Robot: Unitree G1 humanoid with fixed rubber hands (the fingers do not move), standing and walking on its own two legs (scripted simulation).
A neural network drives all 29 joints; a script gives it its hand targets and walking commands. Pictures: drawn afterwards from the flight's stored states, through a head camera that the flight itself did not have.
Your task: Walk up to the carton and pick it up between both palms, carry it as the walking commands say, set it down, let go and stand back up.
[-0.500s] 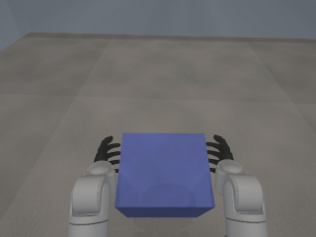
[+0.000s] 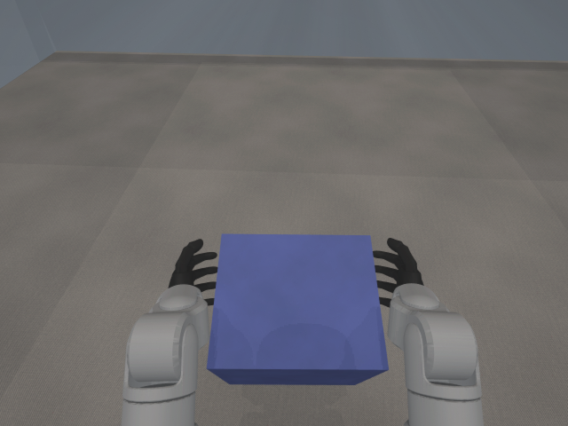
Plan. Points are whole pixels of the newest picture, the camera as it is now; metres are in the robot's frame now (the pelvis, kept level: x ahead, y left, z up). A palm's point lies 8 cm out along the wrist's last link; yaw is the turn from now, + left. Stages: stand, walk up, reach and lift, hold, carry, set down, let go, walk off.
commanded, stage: carry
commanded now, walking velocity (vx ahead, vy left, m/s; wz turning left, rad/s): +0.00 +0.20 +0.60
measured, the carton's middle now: (294, 316) +0.30 +0.00 +0.02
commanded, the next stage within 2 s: none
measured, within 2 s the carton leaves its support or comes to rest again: neither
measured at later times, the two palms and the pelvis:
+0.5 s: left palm (62, 367) +0.21 +0.27 +0.08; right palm (296, 309) +0.27 -0.01 +0.08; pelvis -0.03 +0.07 -0.01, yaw +13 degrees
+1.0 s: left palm out of the picture +0.08 +0.37 +0.11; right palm (182, 343) +0.22 +0.12 +0.11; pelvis -0.09 +0.13 +0.01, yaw +29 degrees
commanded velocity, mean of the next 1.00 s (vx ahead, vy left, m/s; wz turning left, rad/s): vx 0.00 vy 0.20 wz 0.60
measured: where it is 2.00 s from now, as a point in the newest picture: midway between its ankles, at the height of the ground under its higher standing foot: outside the picture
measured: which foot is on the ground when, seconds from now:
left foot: down 0.00-0.72, up 0.74-1.00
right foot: down 0.00-0.44, up 0.46-0.70, down 0.72-1.00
